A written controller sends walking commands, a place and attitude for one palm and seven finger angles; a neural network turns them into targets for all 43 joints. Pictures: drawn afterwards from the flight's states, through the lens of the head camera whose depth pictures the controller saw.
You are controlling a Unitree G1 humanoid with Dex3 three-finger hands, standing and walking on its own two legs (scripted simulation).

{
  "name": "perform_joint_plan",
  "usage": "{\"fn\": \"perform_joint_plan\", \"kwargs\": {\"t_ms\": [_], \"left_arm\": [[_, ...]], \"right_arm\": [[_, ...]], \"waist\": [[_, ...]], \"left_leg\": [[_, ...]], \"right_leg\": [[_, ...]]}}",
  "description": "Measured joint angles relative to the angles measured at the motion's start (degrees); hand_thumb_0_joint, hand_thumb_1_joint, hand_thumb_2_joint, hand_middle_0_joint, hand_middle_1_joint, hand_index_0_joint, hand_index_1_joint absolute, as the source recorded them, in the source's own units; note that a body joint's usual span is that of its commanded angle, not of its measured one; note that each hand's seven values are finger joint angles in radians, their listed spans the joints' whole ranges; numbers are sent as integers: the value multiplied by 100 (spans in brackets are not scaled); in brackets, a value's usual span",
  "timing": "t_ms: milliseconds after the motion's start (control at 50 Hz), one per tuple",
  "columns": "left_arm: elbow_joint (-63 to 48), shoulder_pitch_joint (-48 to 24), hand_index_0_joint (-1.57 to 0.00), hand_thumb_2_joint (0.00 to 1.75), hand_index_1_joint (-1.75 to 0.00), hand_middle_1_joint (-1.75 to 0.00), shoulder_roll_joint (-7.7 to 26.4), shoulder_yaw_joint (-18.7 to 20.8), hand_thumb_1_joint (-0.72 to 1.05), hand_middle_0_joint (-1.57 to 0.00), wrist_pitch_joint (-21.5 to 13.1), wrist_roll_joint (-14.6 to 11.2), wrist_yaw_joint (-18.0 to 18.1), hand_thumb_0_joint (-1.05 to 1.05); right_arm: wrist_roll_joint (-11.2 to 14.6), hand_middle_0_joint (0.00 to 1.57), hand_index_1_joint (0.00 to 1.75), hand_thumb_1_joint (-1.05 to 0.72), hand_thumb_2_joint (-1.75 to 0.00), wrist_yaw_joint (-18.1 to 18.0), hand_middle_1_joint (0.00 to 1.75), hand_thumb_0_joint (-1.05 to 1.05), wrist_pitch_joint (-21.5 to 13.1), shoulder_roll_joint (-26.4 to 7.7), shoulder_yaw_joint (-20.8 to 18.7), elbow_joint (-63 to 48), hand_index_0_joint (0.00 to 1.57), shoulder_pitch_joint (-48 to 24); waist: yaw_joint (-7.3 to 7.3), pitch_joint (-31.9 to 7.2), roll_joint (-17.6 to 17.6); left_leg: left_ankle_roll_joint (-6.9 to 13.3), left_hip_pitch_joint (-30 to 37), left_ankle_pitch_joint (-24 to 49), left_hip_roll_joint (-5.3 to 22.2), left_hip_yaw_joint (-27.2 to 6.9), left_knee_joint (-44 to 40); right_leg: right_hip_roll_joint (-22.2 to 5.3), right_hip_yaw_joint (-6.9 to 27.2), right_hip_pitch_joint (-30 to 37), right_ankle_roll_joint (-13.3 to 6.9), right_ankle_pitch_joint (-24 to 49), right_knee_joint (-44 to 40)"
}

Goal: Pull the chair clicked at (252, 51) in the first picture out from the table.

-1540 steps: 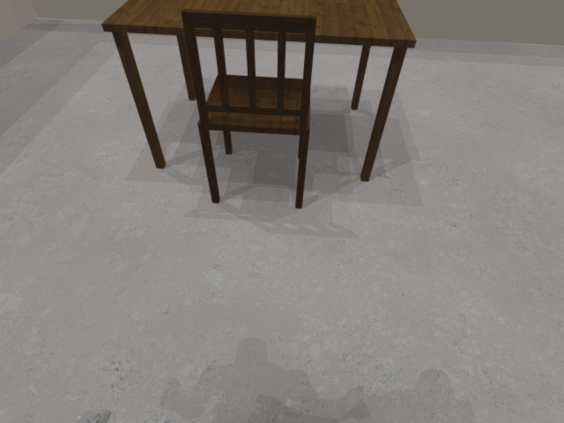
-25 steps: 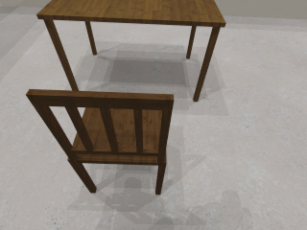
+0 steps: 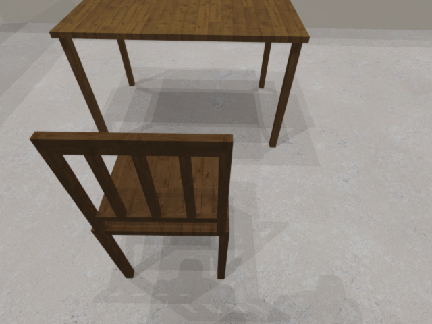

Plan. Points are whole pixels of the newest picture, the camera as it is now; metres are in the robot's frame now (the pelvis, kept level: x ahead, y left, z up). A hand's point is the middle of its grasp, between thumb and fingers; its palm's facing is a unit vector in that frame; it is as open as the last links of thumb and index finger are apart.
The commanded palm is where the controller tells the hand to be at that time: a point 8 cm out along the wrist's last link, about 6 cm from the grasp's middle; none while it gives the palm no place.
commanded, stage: let the arm hang, fingers relaxed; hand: left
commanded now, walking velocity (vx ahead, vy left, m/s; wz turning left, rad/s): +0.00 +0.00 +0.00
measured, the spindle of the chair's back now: (148, 188) +0.45 +0.21 -0.08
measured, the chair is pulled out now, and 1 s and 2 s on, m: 0.63 0.63 0.63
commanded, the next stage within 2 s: look to check the result in 0.08 s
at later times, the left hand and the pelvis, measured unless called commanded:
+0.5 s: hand out of the picture +0.00 +0.15 -0.17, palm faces +0.05 -0.98 -0.17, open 7.4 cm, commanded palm none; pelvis +0.01 -0.01 +0.00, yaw +0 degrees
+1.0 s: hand out of the picture +0.00 +0.15 -0.17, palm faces +0.05 -0.98 -0.17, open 7.4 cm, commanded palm none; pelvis +0.01 -0.01 +0.00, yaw +0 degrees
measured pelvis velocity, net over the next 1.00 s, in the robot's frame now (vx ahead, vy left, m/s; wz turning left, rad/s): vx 0.01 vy -0.01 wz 0.00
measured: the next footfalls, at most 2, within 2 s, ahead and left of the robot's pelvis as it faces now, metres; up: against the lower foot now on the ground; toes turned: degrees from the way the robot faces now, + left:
none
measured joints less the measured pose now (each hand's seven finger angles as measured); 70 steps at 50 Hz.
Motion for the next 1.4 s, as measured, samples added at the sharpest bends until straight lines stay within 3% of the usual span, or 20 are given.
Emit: {"fn": "perform_joint_plan", "kwargs": {"t_ms": [300, 1400], "left_arm": [[20, -41, -20, 90, -30, -30, 52, 23, 91, -19, -8, -26, -7, 0], [65, -30, -20, 90, -30, -30, -3, 54, 91, -19, -36, -22, -4, 0]], "right_arm": [[15, 20, 30, -91, -90, -37, 30, 1, -6, -124, -8, 42, 20, -62], [26, 20, 30, -91, -90, -46, 30, 1, -35, -78, 12, 143, 20, -95]], "waist": [[17, 87, 17], [21, 81, 25]], "left_leg": [[-64, 110, -10, 50, -61, -69], [-78, 251, -20, 59, -38, -196]], "right_leg": [[54, -62, 135, -52, -22, -84], [61, -44, 242, -64, -53, -158]]}}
